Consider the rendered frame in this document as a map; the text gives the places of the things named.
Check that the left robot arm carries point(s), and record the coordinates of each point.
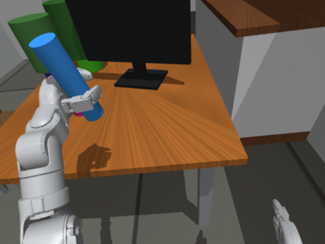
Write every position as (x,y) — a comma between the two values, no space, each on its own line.
(43,188)

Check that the left robot hand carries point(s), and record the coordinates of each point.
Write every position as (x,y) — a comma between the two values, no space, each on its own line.
(51,93)

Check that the potted plant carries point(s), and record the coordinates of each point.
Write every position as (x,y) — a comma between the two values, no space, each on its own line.
(67,33)
(28,27)

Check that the right robot hand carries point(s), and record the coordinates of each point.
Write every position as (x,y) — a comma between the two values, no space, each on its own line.
(285,231)

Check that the chair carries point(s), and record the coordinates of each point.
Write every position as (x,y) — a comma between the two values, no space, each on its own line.
(4,116)

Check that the table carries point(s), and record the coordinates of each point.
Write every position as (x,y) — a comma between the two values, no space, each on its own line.
(182,125)

